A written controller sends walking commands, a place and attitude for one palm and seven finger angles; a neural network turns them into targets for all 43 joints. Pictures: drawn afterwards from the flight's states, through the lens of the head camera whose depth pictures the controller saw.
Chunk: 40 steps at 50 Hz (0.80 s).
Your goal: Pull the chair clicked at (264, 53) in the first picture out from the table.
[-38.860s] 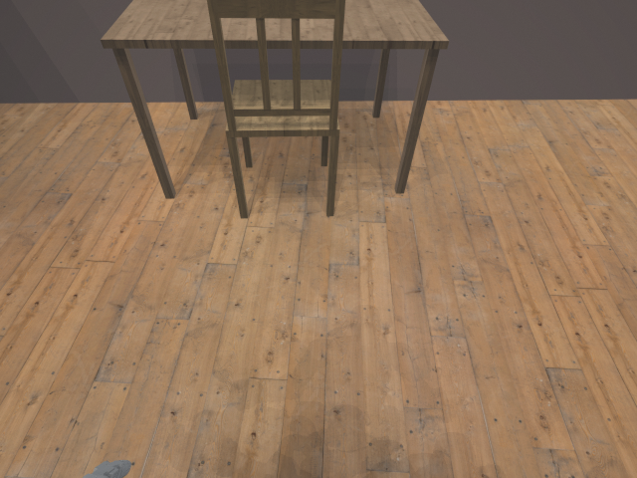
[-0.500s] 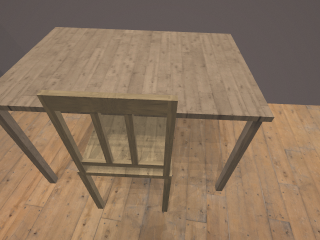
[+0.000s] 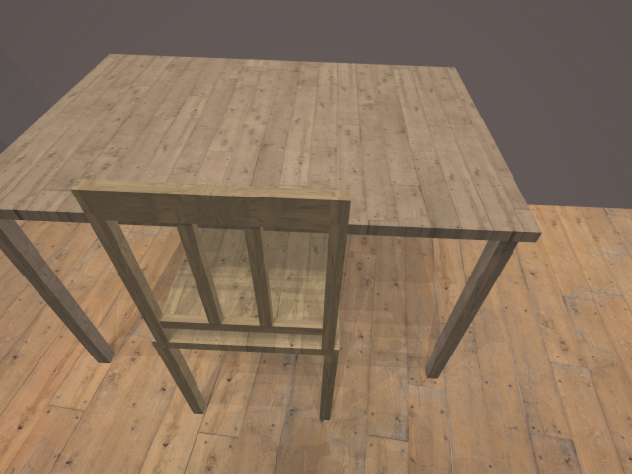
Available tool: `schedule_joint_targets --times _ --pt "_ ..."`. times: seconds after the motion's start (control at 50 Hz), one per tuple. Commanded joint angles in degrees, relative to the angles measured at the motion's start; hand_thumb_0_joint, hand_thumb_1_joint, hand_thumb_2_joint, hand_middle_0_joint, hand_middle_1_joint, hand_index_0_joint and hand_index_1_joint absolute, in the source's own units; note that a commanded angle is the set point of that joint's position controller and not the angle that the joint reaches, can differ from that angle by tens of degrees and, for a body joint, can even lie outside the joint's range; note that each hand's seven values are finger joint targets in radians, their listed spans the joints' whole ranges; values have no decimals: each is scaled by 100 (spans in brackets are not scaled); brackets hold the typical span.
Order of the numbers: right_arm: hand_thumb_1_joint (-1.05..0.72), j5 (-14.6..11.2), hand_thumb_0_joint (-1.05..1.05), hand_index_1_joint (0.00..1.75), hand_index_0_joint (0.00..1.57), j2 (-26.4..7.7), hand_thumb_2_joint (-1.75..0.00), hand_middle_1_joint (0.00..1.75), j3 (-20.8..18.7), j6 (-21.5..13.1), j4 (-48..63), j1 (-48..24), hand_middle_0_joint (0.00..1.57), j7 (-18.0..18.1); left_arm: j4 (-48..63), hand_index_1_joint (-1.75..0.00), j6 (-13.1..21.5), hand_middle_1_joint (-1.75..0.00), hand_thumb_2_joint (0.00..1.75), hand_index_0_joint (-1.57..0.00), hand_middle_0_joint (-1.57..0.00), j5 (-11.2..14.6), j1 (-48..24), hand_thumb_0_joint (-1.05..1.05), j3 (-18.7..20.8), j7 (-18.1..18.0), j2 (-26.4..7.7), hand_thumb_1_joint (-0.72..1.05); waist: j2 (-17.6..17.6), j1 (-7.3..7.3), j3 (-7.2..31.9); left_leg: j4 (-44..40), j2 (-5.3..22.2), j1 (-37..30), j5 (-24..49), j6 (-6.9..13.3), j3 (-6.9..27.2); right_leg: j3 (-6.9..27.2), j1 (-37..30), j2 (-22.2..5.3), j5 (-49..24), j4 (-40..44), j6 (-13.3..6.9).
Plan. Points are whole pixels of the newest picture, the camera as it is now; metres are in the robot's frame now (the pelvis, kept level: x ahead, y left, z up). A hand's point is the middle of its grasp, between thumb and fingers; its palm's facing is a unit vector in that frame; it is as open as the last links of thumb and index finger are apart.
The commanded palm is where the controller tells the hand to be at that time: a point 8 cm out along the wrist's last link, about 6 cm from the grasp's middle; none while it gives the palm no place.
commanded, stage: raise the hand toward the chair's back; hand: left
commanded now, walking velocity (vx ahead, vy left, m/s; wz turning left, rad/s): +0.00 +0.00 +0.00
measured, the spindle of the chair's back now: (203, 276) +0.46 +0.24 -0.09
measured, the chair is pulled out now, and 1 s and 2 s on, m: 0.00 0.00 0.00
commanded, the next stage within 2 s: none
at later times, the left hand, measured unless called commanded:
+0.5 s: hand (229, 447) +0.18 +0.13 -0.06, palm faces -0.02 -1.00 +0.07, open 9.1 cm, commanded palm +0.12 +0.21 -0.07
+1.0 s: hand (184, 436) +0.18 +0.18 -0.05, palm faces +0.09 -1.00 -0.03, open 13.6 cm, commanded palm +0.15 +0.24 -0.05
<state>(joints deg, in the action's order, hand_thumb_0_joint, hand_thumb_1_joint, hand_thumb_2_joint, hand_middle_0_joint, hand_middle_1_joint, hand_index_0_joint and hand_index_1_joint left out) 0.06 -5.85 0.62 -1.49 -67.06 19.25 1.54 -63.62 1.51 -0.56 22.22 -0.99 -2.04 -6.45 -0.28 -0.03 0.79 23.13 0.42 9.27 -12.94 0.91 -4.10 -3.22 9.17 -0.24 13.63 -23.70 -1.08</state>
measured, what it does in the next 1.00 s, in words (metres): lowers itself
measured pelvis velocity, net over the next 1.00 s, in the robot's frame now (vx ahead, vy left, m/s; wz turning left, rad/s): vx -0.03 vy -0.01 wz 0.02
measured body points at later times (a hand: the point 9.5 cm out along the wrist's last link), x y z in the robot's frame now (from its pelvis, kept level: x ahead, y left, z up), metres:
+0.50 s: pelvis -0.03 -0.01 -0.08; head +0.01 +0.02 +0.37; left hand +0.17 +0.18 -0.07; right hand +0.19 -0.27 -0.10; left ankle +0.00 +0.11 -0.74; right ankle -0.01 -0.10 -0.74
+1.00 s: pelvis -0.03 -0.01 -0.09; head +0.04 +0.00 +0.35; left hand +0.17 +0.24 -0.05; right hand +0.12 -0.24 -0.19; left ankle +0.00 +0.11 -0.74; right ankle -0.01 -0.10 -0.74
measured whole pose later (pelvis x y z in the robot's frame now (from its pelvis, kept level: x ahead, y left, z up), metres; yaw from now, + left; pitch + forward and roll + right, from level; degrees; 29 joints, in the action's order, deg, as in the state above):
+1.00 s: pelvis -0.03 -0.01 -0.09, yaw +1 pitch +16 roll -1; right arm -1.9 -11.1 -1.3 -8.9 -32.5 15.5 3.1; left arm 4.5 18.6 14.9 26.1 9.3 10.5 -11.0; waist 1.4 1.4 7.9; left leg 66.2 2.3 52.8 -29.3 0.4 -0.9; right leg -5.9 50.8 -0.6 29.8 -64.7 -2.3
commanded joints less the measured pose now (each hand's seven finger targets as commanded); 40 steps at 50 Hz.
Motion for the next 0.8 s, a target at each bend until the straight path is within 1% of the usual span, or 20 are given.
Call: schedule_joint_targets --times 0.0,0.04,0.06,0.08,0.1,0.12,0.14,0.16,0.2,0.26,0.3,0.32,0.38,0.42,0.44,0.5,0.54,0.64,0.7,0.78 --pt "-90 -13 0 30 20 -436 -90 30 -56 -59 94 459 20 48 88 -30 43 -30 90 -20 -20 -4 560 0 87 -59 -479 90 82 -23 -618 -457 520 25 509 136 633 576 475 -523 -525 556 -106" --pt "-90 -15 0 30 20 -442 -90 30 -58 -49 102 463 20 46 103 -30 37 -30 90 -20 -20 -6 536 0 87 -60 -486 90 78 -15 -660 -473 512 62 427 132 633 591 484 -512 -462 580 -109" --pt "-90 33 0 30 20 -739 -90 30 -30 -95 628 -242 20 -39 -42 -30 172 -30 90 -20 -20 -120 465 0 80 -246 -702 90 -125 -171 -1176 762 559 1011 776 -102 367 795 563 -882 -2541 370 -14" --pt "-90 -202 0 30 20 -1989 -90 30 -262 -830 2814 -226 20 196 8502 -30 1300 -30 89 -20 -20 1087 -3571 0 129 -70 -1531 88 867 703 1530 46 14 -691 828 114 312 441 145 -285 -1293 -134 -42" --pt "-90 -232 0 30 20 -1390 -90 30 -53 -1331 2430 -814 20 329 7021 -29 939 -29 88 -20 -20 698 -1874 0 287 -387 -1247 85 1535 158 1335 -66 130 -507 884 134 198 105 239 -21 -365 -443 -200" --pt "-90 -313 0 30 20 -1424 -90 30 -190 -1578 2117 -757 20 339 6648 -29 666 -29 87 -19 -19 786 -1512 0 205 -681 -1140 83 1285 314 1097 -1 142 -44 148 8 270 -51 587 -18 72 -336 -110" --pt "-90 -362 0 30 20 -1240 -90 30 -204 -1589 2082 -530 20 259 5343 -29 146 -29 86 -19 -19 813 104 0 -253 -635 2 81 579 284 371 -47 143 488 -270 32 437 -260 851 -31 200 -411 -83" --pt "-90 -386 0 30 20 -1386 -90 30 -178 -1644 2550 -524 20 274 6562 -28 276 -28 85 -19 -19 989 -625 0 -576 -526 149 78 334 301 30 65 115 718 -484 65 541 -265 926 -53 394 -454 -46" --pt "-90 -365 0 30 20 -1571 -90 30 -168 -1957 2788 -746 20 374 6831 -27 749 -27 83 -18 -18 1033 -421 0 -926 -369 303 74 -242 404 -177 483 38 913 -870 127 587 -216 1528 -23 963 -487 37" --pt "-90 -138 0 30 20 -1616 -90 30 -347 -2031 3149 -764 20 293 5841 -26 1440 -26 80 -18 -18 928 -485 0 -638 -101 286 67 -1612 478 -422 1470 -116 1944 -1117 46 608 -184 2830 -33 1904 -960 74" --pt "-90 -51 0 30 20 -1595 -90 30 -479 -2020 3417 -898 20 156 5180 -26 2191 -26 78 -17 -17 1105 539 0 -3 381 62 62 -2127 -1 -66 1983 -134 2765 -1153 -58 547 -53 3075 -64 2292 -1417 34" --pt "-90 -73 0 30 20 -1575 -90 30 -548 -1968 3544 -973 20 29 4911 -25 2512 -25 77 -17 -17 1158 1254 0 481 677 -275 60 -1720 -349 222 2120 -193 2940 -941 -119 455 50 2838 -65 1946 -1652 -48" --pt "-90 -21 0 30 20 -1484 -90 30 -643 -1720 4054 -1332 20 -260 5209 -24 3488 -24 74 -16 -16 1248 1583 0 1235 1435 -714 53 -617 -580 1164 2869 -315 3440 -243 -162 236 71 2460 -82 191 -2802 -157" --pt "-90 -18 0 30 20 -1414 -90 30 -686 -1422 4330 -1428 20 -335 5606 -23 3430 -23 72 -16 -16 999 1766 0 1568 1361 -1156 48 462 -809 1587 3057 -312 3526 92 -135 89 197 2326 -104 -442 -3203 -209" --pt "-90 -30 0 30 20 -1387 -90 30 -626 -1297 4611 -1576 20 -361 6340 -23 3340 -23 71 -16 -16 966 1440 0 1152 1320 -919 46 687 -727 1714 3086 -303 3461 140 -107 61 205 2397 -98 -511 -3312 -219" --pt "-90 -43 0 30 20 -1278 -90 30 -623 -1166 4831 -1445 20 -319 7782 -22 3308 -22 68 -15 -15 996 587 0 1049 1037 -956 39 1168 -427 2142 3373 -165 3196 223 -1 158 277 2809 -55 -455 -3382 -197" --pt "-90 2 0 30 20 -1264 -90 30 -603 -1137 4767 -1216 20 -217 8638 -21 3545 -21 66 -14 -14 1125 116 0 959 956 -925 34 962 -79 2306 3639 -50 3127 225 64 366 303 3175 35 -347 -3402 -132" --pt "-90 -36 0 30 20 -1419 -90 30 -415 -1441 4318 -1048 20 20 8314 -19 3983 -19 61 -13 -13 1397 -860 0 270 1567 -624 22 125 665 1610 4275 41 3930 -751 121 664 442 4206 88 971 -3230 -35" --pt "-90 -154 0 30 20 -1547 -90 30 -389 -1509 4341 -1046 20 157 7409 -18 3399 -18 58 -13 -13 1479 -449 0 312 2118 -778 15 -262 593 1623 4340 20 4400 -1293 130 636 614 4094 28 1813 -2993 21" --pt "-90 -330 0 30 20 -1525 -90 30 -393 -1282 4692 -1266 20 248 7215 -17 2070 -17 54 -12 -12 1616 221 0 1231 2316 -1432 6 -356 -35 2419 3947 -109 4280 -973 137 513 776 2906 -128 1670 -2772 76"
